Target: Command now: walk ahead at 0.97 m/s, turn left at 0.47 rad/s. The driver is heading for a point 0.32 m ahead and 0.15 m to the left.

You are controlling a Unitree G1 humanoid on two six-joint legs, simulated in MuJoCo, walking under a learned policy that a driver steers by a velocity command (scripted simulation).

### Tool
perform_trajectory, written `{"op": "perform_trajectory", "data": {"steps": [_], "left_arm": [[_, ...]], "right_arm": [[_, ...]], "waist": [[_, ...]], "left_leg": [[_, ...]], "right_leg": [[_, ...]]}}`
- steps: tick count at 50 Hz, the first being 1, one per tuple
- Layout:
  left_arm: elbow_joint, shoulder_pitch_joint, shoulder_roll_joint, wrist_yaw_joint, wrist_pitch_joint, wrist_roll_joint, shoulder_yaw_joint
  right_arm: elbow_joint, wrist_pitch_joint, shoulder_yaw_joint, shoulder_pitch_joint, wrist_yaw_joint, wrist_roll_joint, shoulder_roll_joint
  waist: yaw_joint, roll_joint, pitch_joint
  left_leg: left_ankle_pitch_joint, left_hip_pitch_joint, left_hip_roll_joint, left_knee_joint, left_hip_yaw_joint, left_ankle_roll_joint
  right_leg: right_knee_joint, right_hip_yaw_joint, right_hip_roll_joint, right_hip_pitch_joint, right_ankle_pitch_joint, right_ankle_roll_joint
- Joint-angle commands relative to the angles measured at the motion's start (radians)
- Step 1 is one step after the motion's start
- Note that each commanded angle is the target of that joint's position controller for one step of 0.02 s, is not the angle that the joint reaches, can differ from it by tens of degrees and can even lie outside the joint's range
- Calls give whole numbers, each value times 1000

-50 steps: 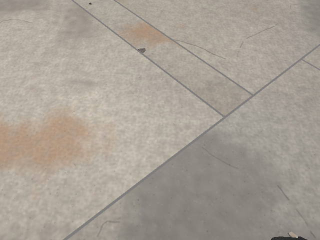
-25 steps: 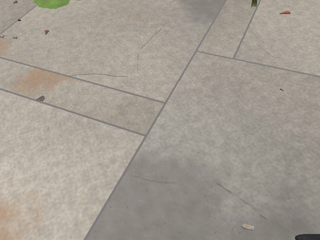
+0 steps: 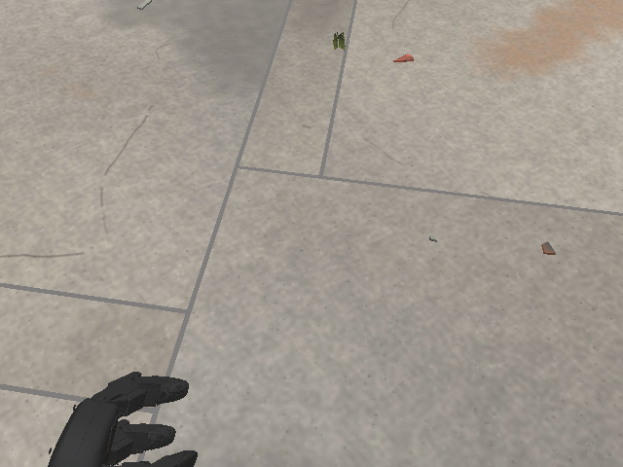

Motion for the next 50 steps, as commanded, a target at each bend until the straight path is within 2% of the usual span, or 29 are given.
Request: {"op": "perform_trajectory", "data": {"steps": [1, 3, 4, 5, 6, 7, 9, 12, 14, 15, 16, 18, 19, 21, 23, 24, 25, 26, 27, 28, 30, 32, 35, 39, 41, 43, 44, 46, 50], "left_arm": [[-46, 6, 106, 23, -15, -5, 31], [55, 329, 170, 61, -15, -2, 70], [94, 505, 241, 87, -17, 17, 100], [103, 556, 306, 94, -24, 55, 115], [87, 486, 288, 87, -15, 28, 115], [88, 371, 197, 86, -13, 16, 101], [110, 314, 100, 80, -25, 14, 80], [177, 356, 39, 66, -63, -16, 60], [203, 347, 48, 63, -76, -33, 59], [154, 200, 76, 81, -75, -68, 75], [142, 157, 103, 94, -72, -73, 77], [177, 271, 158, 115, -72, -72, 90], [188, 293, 198, 119, -72, -74, 101], [189, 286, 231, 121, -60, -76, 112], [190, 291, 213, 116, -39, -79, 104], [172, 386, 123, 108, -35, -36, 76], [214, 613, 65, 84, -31, -58, 42], [234, 554, 182, 77, -27, -77, 68], [195, 448, 198, 80, -17, -87, 77], [189, 376, 183, 98, -5, -72, 78], [192, 371, 167, 119, 31, -60, 83], [197, 392, 117, 126, 48, -54, 75], [192, 337, 76, 134, 54, -46, 62], [191, 254, 94, 132, 70, -51, 70], [196, 243, 80, 126, 67, -36, 69], [170, 211, 149, 127, 62, -18, 77], [188, 177, 182, 122, 61, -25, 88], [194, 162, 95, 106, 46, -21, 69], [226, 195, 95, 105, 21, -34, 66]], "right_arm": [[-75, -28, -45, -123, 1, 11, -232], [-69, -22, -54, -150, -1, 4, -274], [-87, -24, -44, -171, -1, -1, -218], [-129, -22, -8, -96, -6, 17, -32], [-162, -9, -19, -122, -6, 35, -105], [-160, 7, -28, -197, -6, 22, -133], [-143, 30, -23, -251, 12, -3, -101], [-149, 68, -15, -244, 16, -26, -34], [-193, 69, -6, -337, 27, -35, -20], [-221, 45, -1, -356, 17, 65, -7], [-230, 26, 14, -404, 25, 59, -12], [-256, 4, 17, -487, 50, 13, -19], [-263, 4, 11, -478, 60, 5, -42], [-235, 11, -13, -376, 60, -4, -114], [-195, 22, -43, -239, 36, -13, -184], [-193, 28, -54, -229, 14, -29, -282], [-231, 25, -32, -271, 11, -54, -255], [-258, 29, -26, -306, 24, -25, -198], [-261, 31, -24, -393, 28, 5, -187], [-257, 31, -11, -451, 28, 23, -142], [-241, 31, -6, -486, 25, 0, -123], [-226, 29, -11, -520, 24, -19, -126], [-197, 35, -14, -532, 8, -18, -124], [-166, 61, -10, -534, -5, -12, -119], [-152, 69, 2, -536, -6, -3, -91], [-121, 64, 14, -445, -4, -18, -58], [-113, 68, 10, -388, -7, -8, -47], [-107, 82, -1, -463, -19, -10, -92], [-73, 93, -5, -449, -30, -5, -93]], "waist": [[137, 106, 38], [307, 103, -151], [375, 52, -250], [289, -205, -367], [264, -223, -367], [218, -128, -169], [174, -35, -10], [99, -56, 49], [88, -83, 74], [70, -121, 80], [72, -85, 76], [111, -27, 23], [94, -43, 1], [32, -58, -51], [-56, -20, -110], [13, 259, -195], [102, 308, -461], [44, 116, -497], [75, 81, -330], [100, -2, -200], [149, 30, -125], [177, 81, -124], [165, 94, -169], [143, 118, -128], [160, 112, -80], [117, 3, -40], [59, -137, -35], [102, -78, 11], [115, -26, -11]], "left_leg": [[926, -252, 203, 28, -116, 139], [985, -324, 163, 460, -93, 99], [709, -514, 95, 761, -74, 89], [-125, -744, 8, 1127, -50, 84], [-69, -833, 2, 1242, -66, 99], [47, -890, 73, 1236, -48, 97], [105, -841, 122, 1170, -31, 71], [33, -781, 113, 1074, -20, 26], [103, -808, 81, 938, 14, 16], [152, -799, 95, 802, -6, 8], [255, -697, 82, 628, 41, 2], [476, -508, 17, 457, 102, -15], [507, -448, -3, 429, 93, -7], [488, -335, -43, 408, 89, 25], [621, -134, -15, 326, 45, 79], [1249, 86, 196, 443, -159, 157], [1432, 314, 464, 470, -554, 402], [1322, 217, 424, 401, -507, 400], [1129, 74, 374, 356, -401, 357], [995, -85, 324, 303, -340, 305], [884, -326, 272, 230, -267, 267], [894, -432, 246, 197, -191, 263], [849, -437, 214, 194, -120, 234], [363, -473, 195, 160, -132, 192], [99, -518, 157, 176, -134, 137], [-68, -566, 75, 260, -96, 42], [-42, -479, 19, 268, -17, 13], [61, -382, 27, 295, -13, -5], [184, -371, 50, 300, -36, 10]], "right_leg": [[-91, -67, 99, 389, 21, -22], [-134, -39, 104, 779, -57, -36], [-125, 104, -60, 1012, -266, -42], [-254, 537, -373, 1154, -666, -71], [-465, 842, -413, 1055, -772, -97], [-470, 663, -356, 911, -723, -96], [-469, 370, -269, 695, -282, -92], [-433, 121, -231, 586, 458, -98], [-467, 6, -195, 579, 654, -91], [-491, -35, -160, 569, 570, -89], [-506, -101, -119, 503, 521, -82], [-500, -117, -119, 488, 529, -86], [-481, -109, -135, 514, 575, -86], [-349, -111, -137, 579, 688, -63], [-26, -127, -85, 546, 600, 0], [383, -140, 27, 355, -214, 52], [730, 65, 118, 169, -648, 86], [728, 194, 84, 199, -602, 80], [661, 149, 41, 147, -559, 79], [578, 109, 5, 129, -508, 91], [473, 101, -25, 262, -419, 109], [357, 82, -28, 347, -398, 124], [147, 65, -26, 418, -283, 125], [-30, 54, -7, 489, -158, 109], [-201, 35, 11, 565, -74, 79], [-288, 150, -107, 610, 90, 23], [-301, 156, -114, 476, -101, -25], [-340, 123, -46, 365, -295, 8], [-284, 84, -15, 442, -80, 31]]}}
